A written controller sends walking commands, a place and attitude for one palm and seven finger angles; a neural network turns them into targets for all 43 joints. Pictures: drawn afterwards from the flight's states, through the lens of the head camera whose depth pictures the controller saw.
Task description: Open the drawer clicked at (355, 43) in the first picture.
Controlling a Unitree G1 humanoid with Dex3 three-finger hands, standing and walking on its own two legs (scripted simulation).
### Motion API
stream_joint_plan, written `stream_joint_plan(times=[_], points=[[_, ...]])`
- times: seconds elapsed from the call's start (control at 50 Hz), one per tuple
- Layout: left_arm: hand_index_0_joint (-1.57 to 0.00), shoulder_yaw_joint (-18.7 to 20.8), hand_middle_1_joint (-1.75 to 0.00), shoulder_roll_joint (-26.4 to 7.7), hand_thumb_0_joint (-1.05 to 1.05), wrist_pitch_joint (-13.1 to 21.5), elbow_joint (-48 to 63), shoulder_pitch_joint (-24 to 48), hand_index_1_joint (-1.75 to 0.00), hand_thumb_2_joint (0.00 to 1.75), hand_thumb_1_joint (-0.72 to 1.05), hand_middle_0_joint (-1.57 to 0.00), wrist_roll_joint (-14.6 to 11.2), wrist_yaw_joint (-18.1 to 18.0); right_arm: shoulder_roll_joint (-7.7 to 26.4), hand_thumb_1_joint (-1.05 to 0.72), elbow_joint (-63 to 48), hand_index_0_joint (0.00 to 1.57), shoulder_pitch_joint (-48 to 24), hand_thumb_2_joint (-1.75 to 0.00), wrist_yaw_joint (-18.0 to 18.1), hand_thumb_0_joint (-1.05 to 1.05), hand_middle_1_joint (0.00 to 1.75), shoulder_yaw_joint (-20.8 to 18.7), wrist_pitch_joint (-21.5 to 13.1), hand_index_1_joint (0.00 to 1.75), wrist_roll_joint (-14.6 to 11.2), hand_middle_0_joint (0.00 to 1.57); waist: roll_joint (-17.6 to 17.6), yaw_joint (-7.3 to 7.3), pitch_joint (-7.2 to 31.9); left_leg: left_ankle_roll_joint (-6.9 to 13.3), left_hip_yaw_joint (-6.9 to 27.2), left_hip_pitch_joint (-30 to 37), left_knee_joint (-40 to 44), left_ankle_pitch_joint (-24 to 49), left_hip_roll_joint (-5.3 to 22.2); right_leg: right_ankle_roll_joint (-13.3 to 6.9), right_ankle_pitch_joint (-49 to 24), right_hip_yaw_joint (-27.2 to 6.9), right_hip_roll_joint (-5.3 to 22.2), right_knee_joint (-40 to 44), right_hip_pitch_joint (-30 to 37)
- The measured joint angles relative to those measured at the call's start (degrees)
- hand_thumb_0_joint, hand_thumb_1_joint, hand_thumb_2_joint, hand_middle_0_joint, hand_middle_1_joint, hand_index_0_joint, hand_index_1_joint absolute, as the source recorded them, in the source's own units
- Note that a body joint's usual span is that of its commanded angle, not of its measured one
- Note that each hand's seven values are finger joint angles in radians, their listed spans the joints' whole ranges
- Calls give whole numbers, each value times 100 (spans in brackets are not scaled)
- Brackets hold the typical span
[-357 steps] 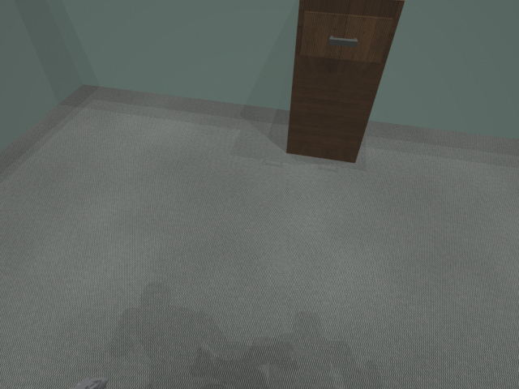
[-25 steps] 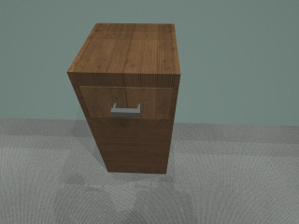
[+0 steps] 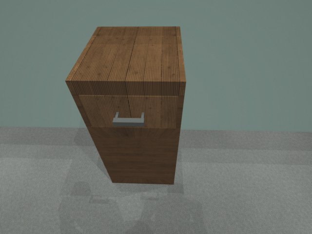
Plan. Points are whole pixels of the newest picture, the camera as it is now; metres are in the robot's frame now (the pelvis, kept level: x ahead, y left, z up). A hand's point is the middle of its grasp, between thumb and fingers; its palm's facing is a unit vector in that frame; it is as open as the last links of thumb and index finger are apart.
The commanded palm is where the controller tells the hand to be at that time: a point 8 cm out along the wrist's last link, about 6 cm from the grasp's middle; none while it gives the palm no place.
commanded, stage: raise the hand with hooked fingers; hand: left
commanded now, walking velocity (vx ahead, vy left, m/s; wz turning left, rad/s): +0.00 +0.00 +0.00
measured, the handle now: (129, 118) +0.54 +0.14 -0.07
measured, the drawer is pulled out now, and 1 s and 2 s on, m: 0.00 0.00 0.00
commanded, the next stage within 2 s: move the hooked fingers above the handle in 2.00 s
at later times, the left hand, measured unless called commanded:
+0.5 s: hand (94, 222) +0.17 +0.17 -0.05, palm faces +0.01 -0.23 -0.97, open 8.4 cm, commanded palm +0.14 +0.22 -0.02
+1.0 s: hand (76, 195) +0.22 +0.22 -0.02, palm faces +0.00 -0.13 -0.99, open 11.4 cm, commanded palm +0.19 +0.24 +0.05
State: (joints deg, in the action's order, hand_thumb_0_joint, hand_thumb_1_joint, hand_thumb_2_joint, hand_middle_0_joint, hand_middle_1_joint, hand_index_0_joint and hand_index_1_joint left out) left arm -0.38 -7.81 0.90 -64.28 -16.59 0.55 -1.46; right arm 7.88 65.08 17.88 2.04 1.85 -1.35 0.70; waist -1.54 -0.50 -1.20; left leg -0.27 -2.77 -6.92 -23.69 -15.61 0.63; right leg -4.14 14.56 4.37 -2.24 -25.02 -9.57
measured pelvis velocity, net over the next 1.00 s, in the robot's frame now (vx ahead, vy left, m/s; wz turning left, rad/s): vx -0.03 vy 0.02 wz -0.03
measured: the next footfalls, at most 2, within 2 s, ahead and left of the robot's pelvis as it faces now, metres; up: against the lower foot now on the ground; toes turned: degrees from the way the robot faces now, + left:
none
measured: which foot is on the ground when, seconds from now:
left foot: down 0.00-1.00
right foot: down 0.00-1.00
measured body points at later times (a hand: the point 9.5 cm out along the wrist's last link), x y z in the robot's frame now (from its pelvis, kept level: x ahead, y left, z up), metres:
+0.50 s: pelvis -0.04 +0.00 -0.04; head -0.01 -0.02 +0.41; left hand +0.16 +0.18 +0.00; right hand +0.21 -0.25 -0.09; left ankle -0.03 +0.12 -0.74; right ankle -0.01 -0.07 -0.74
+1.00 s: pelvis -0.03 +0.02 -0.02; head +0.00 -0.01 +0.43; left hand +0.21 +0.23 +0.04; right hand +0.13 -0.21 -0.14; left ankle -0.03 +0.12 -0.74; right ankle -0.01 -0.07 -0.74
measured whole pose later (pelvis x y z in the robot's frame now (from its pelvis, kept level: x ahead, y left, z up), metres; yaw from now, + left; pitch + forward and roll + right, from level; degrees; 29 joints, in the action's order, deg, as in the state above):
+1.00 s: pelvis -0.03 +0.02 -0.02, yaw -2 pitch +5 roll +1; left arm -6.7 -18.2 -2.3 -3.6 -11.6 59.9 -19.6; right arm 13.0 35.5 9.7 0.8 0.2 6.3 2.4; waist -2.4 2.9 2.2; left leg 1.4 -4.3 -23.8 -37.9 -19.6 -0.8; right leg -2.8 17.8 2.0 -0.5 -40.0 -27.7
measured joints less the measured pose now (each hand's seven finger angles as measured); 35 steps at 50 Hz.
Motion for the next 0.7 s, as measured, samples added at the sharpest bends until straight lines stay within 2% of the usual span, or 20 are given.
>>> stream_joint_plan(times=[0.12, 0.14, 0.16, 0.18, 0.22, 0.24, 0.28, 0.34, 0.38, 0.44, 0.5, 0.54, 0.58, 0.62, 0.7], points=[[-20, -21, -30, 72, 1, 45, -27, -73, -30, 90, 93, -20, 18, -44, 39, -91, -14, 20, -76, -90, -12, 0, 30, -28, 16, 30, -20, 20, -3, 38, -22, -23, -11, -91, -147, -23, 64, 3, -23, 11, -49, 60, -3], [-20, -176, -30, 16, 2, -260, 771, -337, -30, 90, 93, -20, 218, -93, 79, -91, -248, 20, -26, -90, 26, 0, 30, 14, -26, 30, -92, 20, -4, 138, -61, 20, -28, -119, -218, -87, 89, 8, -30, -61, -89, -7, -79], [-20, -307, -30, -112, 4, -372, 1725, -670, -30, 90, 95, -20, 445, -207, 153, -92, -504, 21, 74, -90, 142, 1, 30, 15, -218, 30, -122, 20, -10, 232, -73, 21, -66, -105, -198, -165, 98, -4, -1, -149, -114, -130, -173], [-21, -398, -31, -259, 5, -390, 2623, -948, -31, 90, 96, -21, 571, -394, 225, -93, -750, 21, 161, -90, 238, 2, 30, -41, -463, 30, -199, 20, -12, 266, -51, -17, -104, -137, -213, -182, 74, -14, 52, -196, -91, -264, -269], [-21, -523, -32, -505, 5, -407, 3991, -1170, -31, 89, 95, -21, 940, -790, 410, -93, -1196, 21, 177, -90, 351, 2, 30, -176, -858, 30, -306, 20, -80, 216, 31, -12, -88, -328, -357, -176, -6, 3, 159, -183, -1, -509, -482], [-21, -558, -32, -620, 5, -393, 4490, -1134, -32, 89, 93, -21, 1265, -961, 522, -93, -1405, 21, 99, -90, 358, 2, 30, -221, -963, 30, -280, 20, -114, 172, 98, 15, -70, -500, -484, -192, -47, 18, 210, -163, 48, -661, -654], [-21, -581, -34, -816, 5, -318, 5152, -871, -34, 87, 90, -21, 2148, -1304, 735, -93, -1825, 21, -155, -90, 296, 2, 30, -295, -981, 30, -142, 20, -155, 98, 305, 58, -59, -945, -802, -258, -106, 38, 308, -146, 125, -1009, -1103], [-21, -504, -37, -891, 4, -161, 5626, -415, -37, 85, 84, -21, 3691, -1837, 915, -92, -2467, 20, -642, -90, 65, 2, 30, -455, -671, 30, 89, 20, -136, 108, 629, 69, -172, -1528, -1244, -395, -120, 32, 427, -249, 154, -1502, -1751], [-21, -479, -39, -810, 3, -61, 5896, -333, -39, 84, 79, -21, 4547, -2092, 944, -92, -2845, 20, -984, -90, -160, 2, 30, -530, -351, 30, 178, 20, -50, 171, 768, 69, -295, -1828, -1489, -485, -96, 24, 484, -363, 130, -1782, -2113], [-21, -646, -43, -659, 2, 107, 6276, -470, -43, 81, 72, -21, 5497, -2308, 949, -92, -3314, 20, -1355, -90, -427, 1, 30, -563, 94, 30, 196, 20, 155, 323, 864, 73, -401, -2207, -1823, -597, -90, 14, 588, -461, 131, -2179, -2557], [-22, -884, -48, -577, 1, 177, 6385, -703, -48, 78, 64, -22, 6170, -2553, 915, -91, -3617, 20, -1574, -90, -533, 1, 30, -542, 393, 30, 211, 20, 302, 512, 851, 68, -383, -2494, -2150, -707, -95, -3, 709, -439, 154, -2502, -2834], [-23, -991, -51, -587, 1, 81, 6262, -773, -50, 76, 59, -23, 6465, -2747, 845, -91, -3707, 20, -1668, -90, -528, 1, 30, -506, 526, 30, 230, 20, 332, 633, 825, 59, -324, -2637, -2341, -770, -95, -19, 775, -378, 169, -2654, -2940], [-24, -1025, -54, -641, 0, -73, 6071, -719, -54, 74, 54, -24, 6582, -2870, 732, -91, -3706, 20, -1740, -90, -464, 1, 30, -442, 627, 30, 254, 20, 304, 717, 794, 47, -233, -2733, -2494, -815, -94, -32, 821, -286, 184, -2746, -2977], [-25, -985, -57, -733, 0, -217, 5895, -527, -57, 72, 48, -25, 6542, -2920, 583, -91, -3622, 20, -1796, -90, -365, 1, 30, -360, 687, 30, 282, 20, 234, 747, 741, 39, -114, -2775, -2606, -840, -94, -42, 844, -168, 198, -2776, -2941], [-26, -810, -63, -924, 0, -432, 5720, 61, -63, 68, 38, -26, 6201, -2736, 272, -91, -3364, 20, -1771, -90, -181, 1, 30, -131, 696, 30, 286, 20, 69, 687, 576, 24, 88, -2635, -2580, -794, -94, -55, 787, 28, 204, -2601, -2666]])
